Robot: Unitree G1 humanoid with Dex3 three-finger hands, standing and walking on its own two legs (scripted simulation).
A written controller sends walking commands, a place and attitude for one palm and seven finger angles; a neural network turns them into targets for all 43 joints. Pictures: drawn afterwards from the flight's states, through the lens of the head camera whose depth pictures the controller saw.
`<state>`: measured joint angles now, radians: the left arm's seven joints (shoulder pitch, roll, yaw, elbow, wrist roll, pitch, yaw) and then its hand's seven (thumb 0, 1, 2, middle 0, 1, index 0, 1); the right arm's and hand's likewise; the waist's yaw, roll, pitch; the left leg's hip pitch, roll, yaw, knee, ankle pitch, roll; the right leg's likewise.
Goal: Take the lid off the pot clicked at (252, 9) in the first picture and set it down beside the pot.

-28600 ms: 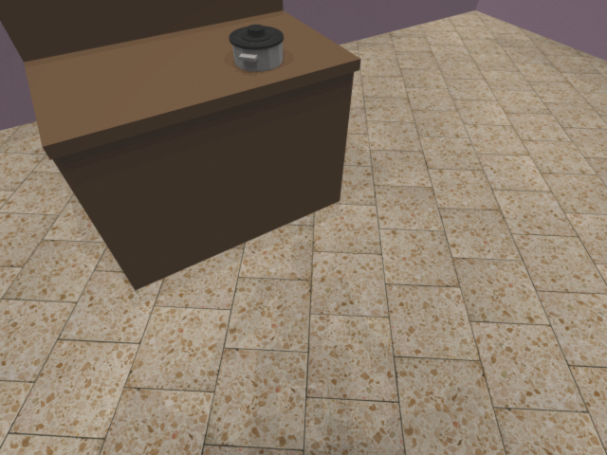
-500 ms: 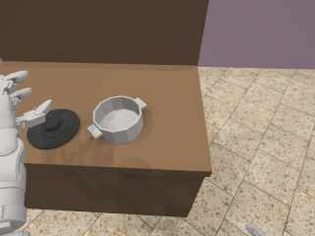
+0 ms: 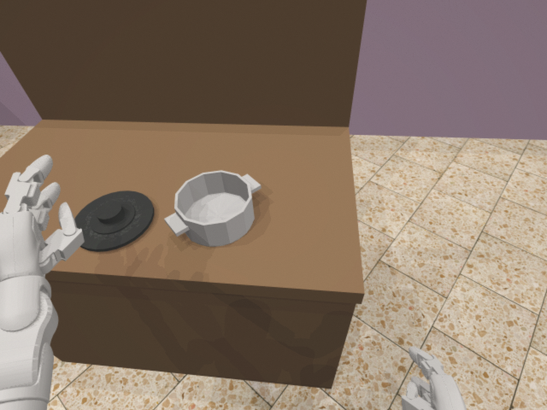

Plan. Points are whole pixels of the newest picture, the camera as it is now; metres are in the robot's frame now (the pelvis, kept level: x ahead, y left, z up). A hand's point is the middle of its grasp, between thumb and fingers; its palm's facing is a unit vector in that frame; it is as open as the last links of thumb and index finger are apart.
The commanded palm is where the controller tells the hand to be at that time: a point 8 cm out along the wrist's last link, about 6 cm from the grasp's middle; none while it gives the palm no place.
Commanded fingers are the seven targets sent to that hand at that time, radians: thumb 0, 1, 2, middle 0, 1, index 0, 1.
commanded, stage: draw the hand back to the body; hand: left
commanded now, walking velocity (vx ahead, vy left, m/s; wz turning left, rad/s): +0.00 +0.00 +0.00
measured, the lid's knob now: (109, 212) +0.49 +0.42 -0.04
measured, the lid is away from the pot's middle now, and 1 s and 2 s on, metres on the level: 0.23 0.23 0.23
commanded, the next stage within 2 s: step back with the hand held close in 0.70 s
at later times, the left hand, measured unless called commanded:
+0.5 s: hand (63, 309) +0.18 +0.25 +0.15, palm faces +0.39 -0.85 -0.35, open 7.4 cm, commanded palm +0.12 +0.29 +0.17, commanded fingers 0.00 0.90 0.90 -0.20 -0.30 -0.20 -0.30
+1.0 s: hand (43, 308) +0.18 +0.27 +0.15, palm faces +0.38 -0.83 -0.41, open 7.4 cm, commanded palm +0.11 +0.30 +0.17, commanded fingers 0.00 0.90 0.90 -0.20 -0.30 -0.20 -0.30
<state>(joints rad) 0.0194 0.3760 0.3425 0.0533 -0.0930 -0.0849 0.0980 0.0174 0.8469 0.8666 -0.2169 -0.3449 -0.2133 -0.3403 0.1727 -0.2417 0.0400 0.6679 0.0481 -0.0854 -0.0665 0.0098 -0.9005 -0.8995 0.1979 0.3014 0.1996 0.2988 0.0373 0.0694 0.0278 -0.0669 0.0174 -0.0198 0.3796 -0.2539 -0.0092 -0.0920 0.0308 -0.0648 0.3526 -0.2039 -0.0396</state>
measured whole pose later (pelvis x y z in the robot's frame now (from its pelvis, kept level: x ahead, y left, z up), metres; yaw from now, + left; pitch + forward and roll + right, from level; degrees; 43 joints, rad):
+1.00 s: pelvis -0.02 +0.02 +0.00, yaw +0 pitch -1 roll -1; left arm 0.53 0.36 0.36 -0.48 -0.07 -0.18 0.10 0.02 0.89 0.90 -0.21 -0.30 -0.21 -0.30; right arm 0.17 -0.22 0.02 0.60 0.01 -0.10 -0.05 0.01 -0.90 -0.90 0.20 0.30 0.20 0.30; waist 0.03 0.03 0.03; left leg -0.19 0.00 -0.01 0.47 -0.27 0.02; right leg -0.19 0.01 -0.06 0.39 -0.18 -0.01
